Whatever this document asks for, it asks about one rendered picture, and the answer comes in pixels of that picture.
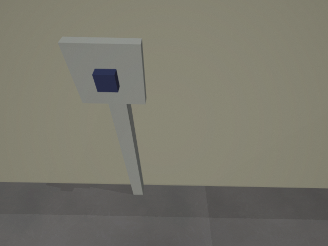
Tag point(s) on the panel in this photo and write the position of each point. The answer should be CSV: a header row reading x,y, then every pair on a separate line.
x,y
82,56

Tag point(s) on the button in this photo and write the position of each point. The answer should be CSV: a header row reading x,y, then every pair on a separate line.
x,y
106,80

